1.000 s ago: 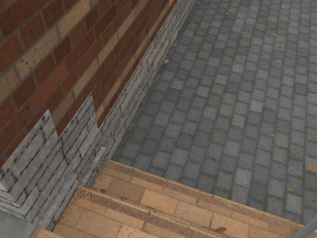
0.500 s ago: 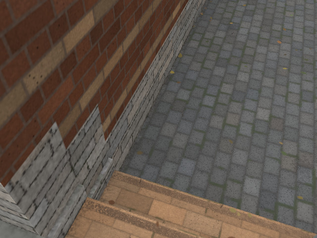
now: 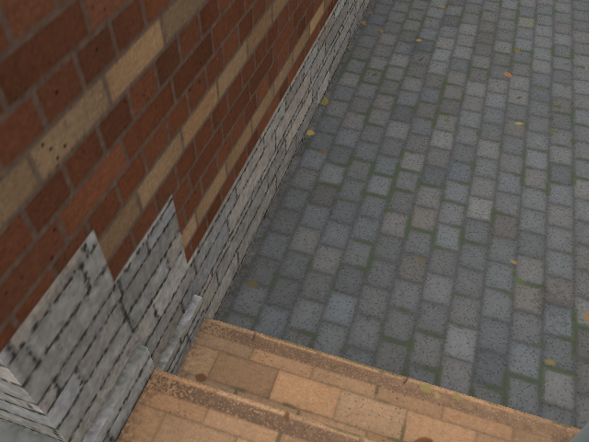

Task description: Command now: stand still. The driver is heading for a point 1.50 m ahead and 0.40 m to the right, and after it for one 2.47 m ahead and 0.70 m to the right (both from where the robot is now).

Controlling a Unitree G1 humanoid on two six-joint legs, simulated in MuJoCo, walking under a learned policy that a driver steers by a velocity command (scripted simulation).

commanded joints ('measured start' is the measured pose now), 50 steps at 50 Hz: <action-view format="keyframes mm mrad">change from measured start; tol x2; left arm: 1 84 86 13 1 0 -3 4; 50 206 22 0 78 -8 -3 19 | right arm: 1 58 -95 -14 -10 0 -6 -2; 19 118 -70 2 33 1 -4 -2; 42 175 -58 10 28 4 -8 -2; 43 168 -83 3 24 1 -3 -8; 44 178 -53 11 27 3 -6 -6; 46 175 -74 5 23 1 1 -12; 47 186 -44 13 27 4 -3 -9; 50 198 -68 5 31 1 7 -20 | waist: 1 -1 8 33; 43 -12 4 62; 50 -14 17 41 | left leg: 1 -59 43 -43 -103 132 10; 48 -72 31 -21 -121 126 15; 49 -59 25 -16 -129 39 15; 50 -68 21 -22 -143 -95 20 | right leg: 1 4 -2 4 -56 116 -21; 48 -19 11 -2 -52 127 -19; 50 -22 42 -38 -26 -11 -22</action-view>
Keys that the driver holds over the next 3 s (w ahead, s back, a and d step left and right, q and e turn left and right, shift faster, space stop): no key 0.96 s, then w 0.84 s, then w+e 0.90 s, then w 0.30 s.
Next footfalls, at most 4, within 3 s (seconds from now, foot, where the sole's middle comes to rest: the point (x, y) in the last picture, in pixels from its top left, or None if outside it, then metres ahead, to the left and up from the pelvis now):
1.68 left None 0.30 0.09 -0.78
2.08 right None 0.48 -0.14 -0.96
2.62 left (304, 383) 0.82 0.00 -1.14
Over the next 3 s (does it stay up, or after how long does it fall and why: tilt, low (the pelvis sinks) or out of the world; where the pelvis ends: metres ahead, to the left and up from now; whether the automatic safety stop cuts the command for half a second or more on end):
stays up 0.84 -0.11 -0.39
